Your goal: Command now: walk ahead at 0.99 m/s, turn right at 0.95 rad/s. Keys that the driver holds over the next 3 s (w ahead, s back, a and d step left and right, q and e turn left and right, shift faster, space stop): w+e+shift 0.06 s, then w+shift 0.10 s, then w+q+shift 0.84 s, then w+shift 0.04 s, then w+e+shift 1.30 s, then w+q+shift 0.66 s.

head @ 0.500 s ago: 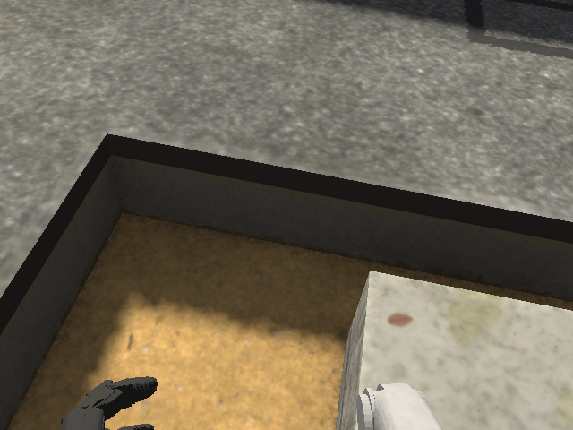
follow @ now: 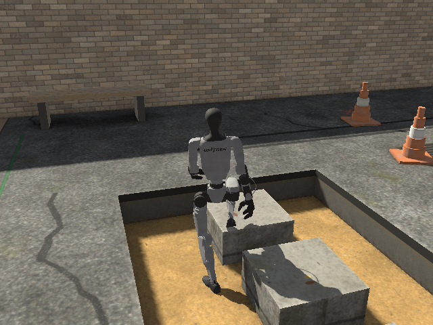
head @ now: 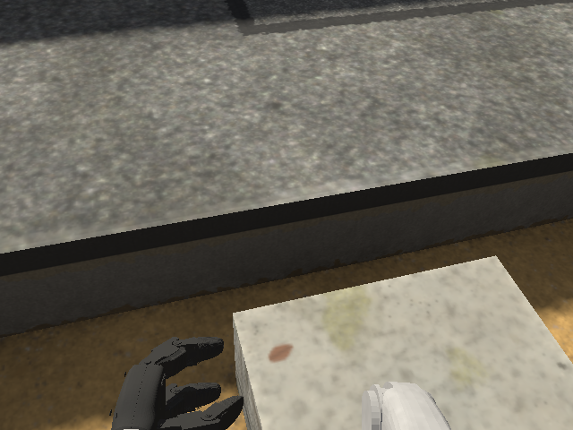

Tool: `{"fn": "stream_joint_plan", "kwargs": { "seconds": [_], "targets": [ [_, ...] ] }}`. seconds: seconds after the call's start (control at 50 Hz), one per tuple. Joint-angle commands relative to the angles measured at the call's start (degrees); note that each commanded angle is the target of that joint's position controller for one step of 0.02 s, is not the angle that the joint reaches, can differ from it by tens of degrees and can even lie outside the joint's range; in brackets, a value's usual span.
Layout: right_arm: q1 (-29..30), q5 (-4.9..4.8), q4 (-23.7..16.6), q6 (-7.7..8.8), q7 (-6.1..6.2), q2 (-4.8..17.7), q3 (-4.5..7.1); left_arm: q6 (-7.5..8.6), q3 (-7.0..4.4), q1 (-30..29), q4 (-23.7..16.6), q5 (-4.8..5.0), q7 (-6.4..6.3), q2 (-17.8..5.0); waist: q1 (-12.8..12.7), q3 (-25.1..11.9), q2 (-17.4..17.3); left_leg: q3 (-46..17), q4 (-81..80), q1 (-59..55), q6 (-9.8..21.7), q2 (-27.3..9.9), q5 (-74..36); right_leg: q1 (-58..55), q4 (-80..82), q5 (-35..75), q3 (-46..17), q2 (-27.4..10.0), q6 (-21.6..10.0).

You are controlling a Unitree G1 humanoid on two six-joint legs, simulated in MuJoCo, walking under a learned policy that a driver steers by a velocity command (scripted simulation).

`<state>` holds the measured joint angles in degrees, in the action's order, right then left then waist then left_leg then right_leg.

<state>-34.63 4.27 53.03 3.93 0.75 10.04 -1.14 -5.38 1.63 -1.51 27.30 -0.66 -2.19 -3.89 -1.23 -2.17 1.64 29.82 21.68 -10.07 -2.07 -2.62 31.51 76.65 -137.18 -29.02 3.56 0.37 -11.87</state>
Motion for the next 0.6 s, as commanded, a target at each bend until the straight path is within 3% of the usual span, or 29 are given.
{"fn": "stream_joint_plan", "kwargs": {
  "seconds": [0.02, 0.04, 0.06, 0.08, 0.1, 0.12, 0.14, 0.16, 0.18, 0.2, 0.22, 0.24, 0.26, 0.28, 0.3, 0.32, 0.34, 0.36, 0.38, 0.4, 0.42, 0.44, 0.46, 0.5, 0.52, 0.54, 0.56, 0.58, 0.6],
  "targets": [
    [-4.0, -0.08, -2.4, -1.48, 0.32, 9.7, 2.10, 2.38, 1.35, -9.9, -5.2, -0.06, 0.76, -1.4, -1.1, 8.0, -1.8, -8.0, -9.2, -12.0, 1.0, -14.7, -60.4, 13.8, 19.3, -8.3, 9.1, -0.7, -1.3],
    [-3.2, -0.66, -3.7, -2.05, 0.92, 5.9, 0.95, 2.82, 1.45, -10.8, -3.6, -0.26, 1.40, -1.3, -1.1, 7.5, -1.3, -4.3, -5.7, -2.3, -0.3, -10.1, -92.4, -1.8, 26.0, -10.6, 15.5, 4.9, -2.9],
    [-2.2, -0.19, -5.2, -2.63, 2.37, 5.1, 0.43, 3.51, 1.20, -6.8, -1.8, 0.35, 2.10, -1.7, -3.0, 0.7, -3.4, -3.6, 3.8, 4.4, -2.0, -7.3, -125.2, -20.0, 33.9, -9.4, 15.3, 9.0, -5.2],
    [-5.2, 1.10, -5.9, -2.72, 3.24, 9.9, 1.28, 4.96, 1.19, -6.6, -4.0, 0.66, 2.69, -3.5, -2.8, -3.3, -7.4, -5.9, 9.1, 5.5, -1.1, -9.8, -139.8, -32.7, 50.7, -15.8, 13.3, 10.2, -5.7],
    [-3.6, 0.68, -7.2, -3.31, 3.68, 12.6, 2.16, 6.33, -0.18, -1.0, -2.7, -0.57, 2.96, -7.2, -6.2, -8.1, -8.4, -7.8, 20.9, 15.3, -3.5, -10.1, -147.5, -51.2, 59.2, -13.1, 8.1, 10.3, -7.7],
    [5.4, -0.53, -12.0, -2.13, 1.92, 17.3, 3.67, 6.85, -2.26, 10.2, 0.6, 1.02, 1.76, -11.6, -12.8, -11.2, -9.8, -8.0, 43.3, 35.0, -6.2, -4.9, -126.1, -74.1, 74.2, -1.9, -2.1, 6.7, -10.1],
    [15.1, -2.39, -16.8, -1.01, -1.47, 17.1, 4.24, 7.08, -3.32, 13.6, 4.8, 5.02, -0.41, -10.7, -13.1, -13.7, 5.7, -13.7, 72.3, 63.2, -3.0, 3.3, -28.6, -95.4, 87.0, 24.6, -20.1, -1.7, -12.9],
    [21.8, -4.47, -24.7, -0.18, -2.55, 13.3, 2.40, 7.20, -5.38, 6.7, 1.5, 5.64, -2.70, -13.2, -7.7, -15.4, 13.0, -29.5, 81.2, 71.0, -3.5, 1.9, -2.9, -91.8, 77.4, 48.9, -32.4, -6.7, -12.4],
    [32.1, -4.82, -29.6, -0.33, -2.73, 12.0, 2.23, 6.83, -5.68, 5.5, 0.9, 4.48, -4.61, -13.3, -8.9, -7.6, 4.9, -43.0, 81.3, 71.2, -0.9, 1.8, 8.0, -74.5, 73.7, 49.1, -34.4, -9.3, -7.0],
    [29.5, -5.67, -29.5, -0.42, -2.49, 8.2, 1.73, 7.14, -4.96, 2.7, 1.3, -0.26, -5.86, -13.6, -4.1, 0.4, -2.9, -51.0, 71.5, 69.0, 3.8, 0.4, 12.4, -59.9, 72.0, 41.9, -32.2, -12.5, -0.6],
    [19.7, -5.60, -27.1, -0.68, -2.09, 6.2, 1.92, 7.45, -3.87, -5.2, 1.2, -5.57, -5.74, -11.5, 5.5, 3.4, -13.2, -46.2, 58.2, 64.5, 5.7, 0.4, 3.8, -54.1, 74.1, 31.5, -24.6, -12.5, 4.1],
    [8.1, -4.41, -23.8, -1.47, -0.98, 6.6, 2.97, 8.32, -4.11, -12.9, 1.8, -6.97, -4.75, -12.9, 15.3, 2.5, -17.0, -34.4, 50.8, 54.9, 5.0, 1.4, -8.6, -49.3, 75.6, 25.7, -15.5, -11.8, 5.1],
    [-4.2, -2.89, -19.8, -3.12, 1.13, 4.5, 3.84, 9.73, -4.28, -20.4, 2.1, -6.34, -3.43, -13.4, 23.9, 0.4, -15.7, -24.2, 51.0, 46.5, 4.2, 3.6, -15.3, -46.0, 73.5, 26.2, -8.3, -11.2, 4.2],
    [-10.9, -2.04, -17.2, -3.68, 2.08, 2.5, 3.72, 10.85, -3.89, -22.7, 2.6, -4.44, -1.58, -11.8, 27.0, -3.8, -14.9, -21.0, 44.3, 35.8, 5.0, 3.8, -20.6, -45.5, 74.6, 24.1, -1.9, -6.9, 5.5],
    [-19.3, -1.64, -14.3, -4.27, 3.27, -2.1, 3.17, 11.51, -3.25, -29.0, 2.1, -2.86, 0.17, -10.5, 32.0, -6.2, -10.8, -18.7, 44.3, 24.2, 6.9, 4.0, -26.6, -40.5, 68.1, 22.5, 4.2, -3.4, 7.4],
    [-22.3, -1.96, -12.0, -4.38, 3.72, -4.0, 2.35, 10.89, -2.54, -31.9, 0.7, -1.38, 2.58, -7.6, 34.7, -5.6, -12.3, -20.3, 34.8, 22.2, 10.6, 5.9, -26.9, -39.6, 58.2, 21.0, 9.2, 1.2, 8.5],
    [-26.5, -1.25, -9.2, -2.91, 3.14, -0.3, 3.57, 10.20, -2.50, -29.8, -0.4, -2.32, 4.50, -7.6, 35.2, -0.4, -19.8, -23.5, 11.8, 19.3, 15.1, 6.5, -35.3, -41.4, 42.0, 14.0, 15.6, 8.5, 11.7],
    [-26.3, -1.60, -6.4, -1.32, 2.55, 3.3, 5.09, 9.31, -2.04, -30.8, -1.5, -3.41, 5.29, -6.4, 32.5, 5.4, -23.9, -25.5, 0.6, 8.4, 16.4, 4.2, -55.7, -28.1, 27.0, -6.8, 14.1, 11.3, 11.7],
    [-27.6, -1.64, -4.3, -0.56, 2.00, -0.4, 4.08, 9.03, -0.34, -30.2, -1.9, -3.59, 5.08, -2.8, 29.4, 6.2, -12.9, -23.2, -10.2, 5.2, 15.3, 1.5, -63.2, -27.8, 22.8, -19.0, 12.2, 10.1, 8.3],
    [-30.1, -2.08, 1.1, 0.41, 2.38, -5.0, 3.27, 8.96, 1.35, -33.8, -5.2, -4.01, 5.31, 2.8, 26.4, 7.9, -7.7, -22.8, -15.9, 4.7, 13.9, -0.8, -66.9, -26.7, 11.8, -24.0, 13.2, 13.6, 6.4],
    [-30.2, -1.37, 4.1, 1.60, 4.01, -7.2, 1.96, 8.62, 3.64, -36.5, -9.9, -1.60, 5.53, 8.3, 23.1, 7.6, -10.5, -22.9, -20.4, 3.6, 12.9, -2.3, -72.4, -25.8, 4.6, -28.5, 8.4, 12.1, 4.7],
    [-33.3, -0.38, 7.0, 2.74, 5.00, -10.2, 0.61, 8.59, 4.67, -40.1, -13.9, -0.29, 6.48, 10.6, 21.4, 4.9, -11.0, -27.1, -15.3, -4.4, 12.7, -5.1, -80.0, -18.4, -2.2, -29.9, 5.2, 12.5, 4.7],
    [-36.1, 0.52, 8.9, 3.77, 4.90, -10.2, -0.16, 9.23, 6.30, -42.8, -16.9, 0.42, 6.97, 14.9, 20.4, 1.2, -9.3, -32.7, -12.0, -8.9, 11.9, -8.0, -93.8, -14.3, -3.1, -31.4, 2.8, 11.9, 4.8],
    [-34.6, 0.52, 11.3, 5.17, 2.79, -9.1, 0.04, 9.21, 7.38, -43.2, -18.1, -0.49, 4.51, 19.2, 15.7, 6.2, -4.9, -46.9, -10.6, -4.4, 12.6, -10.7, -113.8, -3.0, -10.7, -28.7, 3.9, 11.9, 7.1],
    [-23.8, 0.28, 7.3, 6.16, 4.02, -3.0, 2.16, 9.41, 6.89, -36.1, -23.5, -2.20, 2.54, 17.5, 7.4, 13.1, -14.0, -71.5, -18.5, 4.9, 20.2, -21.0, -118.1, 0.4, -11.0, -30.1, -3.5, 9.0, 12.0],
    [-14.4, 0.64, 5.2, 7.36, 4.81, 4.8, 4.46, 9.21, 4.35, -35.5, -24.7, -2.17, 0.45, 7.6, 3.3, 15.7, -4.4, -73.0, -17.6, -3.1, 23.0, -28.7, -114.6, 11.6, -6.0, -31.6, -11.5, 3.7, 12.0],
    [-8.3, -0.76, 6.0, 6.78, 4.05, 3.6, 4.07, 8.49, 3.64, -33.8, -22.3, -1.28, -0.42, 5.9, -0.7, 8.7, 15.0, -58.6, -12.8, -3.2, 19.0, -23.4, -113.1, 3.9, 8.1, -30.5, -10.1, 3.5, 8.4],
    [4.1, -4.39, 1.7, 4.98, 3.13, 4.8, 4.81, 9.78, 3.99, -24.5, -20.2, 0.92, -0.23, 6.4, -6.7, 2.1, 19.5, -47.5, -15.3, 21.1, 14.0, -16.3, -112.7, -36.2, 45.5, -26.0, -6.6, 2.7, 4.8],
    [0.1, -7.43, 1.1, 4.40, -0.57, 10.3, 6.35, 8.86, -0.33, -4.6, -15.3, 2.24, -1.80, 1.0, -11.0, -11.6, 13.3, -48.4, -2.9, 42.5, 14.6, -14.9, -131.4, -76.9, 41.6, -24.4, -8.3, 5.0, 2.1]
  ]
}}
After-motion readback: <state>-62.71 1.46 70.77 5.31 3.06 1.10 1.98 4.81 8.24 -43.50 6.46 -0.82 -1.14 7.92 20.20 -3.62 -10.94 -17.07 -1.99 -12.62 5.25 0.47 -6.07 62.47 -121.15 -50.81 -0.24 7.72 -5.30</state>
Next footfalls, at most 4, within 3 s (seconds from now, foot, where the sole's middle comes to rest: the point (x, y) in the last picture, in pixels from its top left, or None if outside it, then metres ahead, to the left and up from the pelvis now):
0.50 left None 0.26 0.18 -0.73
0.60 right None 0.41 -0.09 -0.44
1.14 left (111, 392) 0.61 0.42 -0.75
1.58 right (147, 190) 0.98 0.37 -0.45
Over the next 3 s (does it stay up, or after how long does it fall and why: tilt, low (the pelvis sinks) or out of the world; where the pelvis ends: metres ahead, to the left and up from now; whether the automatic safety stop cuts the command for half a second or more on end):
stays up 1.94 0.18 0.32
